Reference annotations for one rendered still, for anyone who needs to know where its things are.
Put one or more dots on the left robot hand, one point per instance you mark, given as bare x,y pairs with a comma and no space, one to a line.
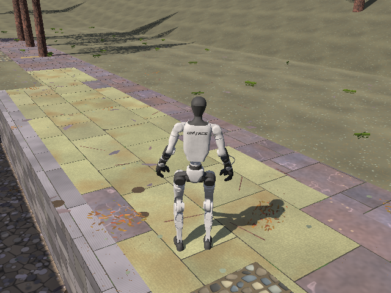
159,169

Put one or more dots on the right robot hand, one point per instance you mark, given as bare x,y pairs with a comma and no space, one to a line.
225,172

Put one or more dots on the left robot forearm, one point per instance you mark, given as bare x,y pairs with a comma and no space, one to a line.
164,158

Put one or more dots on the right robot upper arm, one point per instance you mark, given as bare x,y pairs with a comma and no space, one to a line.
219,138

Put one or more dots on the left robot thigh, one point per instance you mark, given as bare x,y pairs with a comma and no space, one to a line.
179,186

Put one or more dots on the left robot upper arm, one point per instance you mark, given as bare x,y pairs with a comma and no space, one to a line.
178,127

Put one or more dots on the robot torso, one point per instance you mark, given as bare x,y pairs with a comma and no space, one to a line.
196,146

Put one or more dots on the right robot forearm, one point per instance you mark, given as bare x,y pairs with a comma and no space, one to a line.
226,161

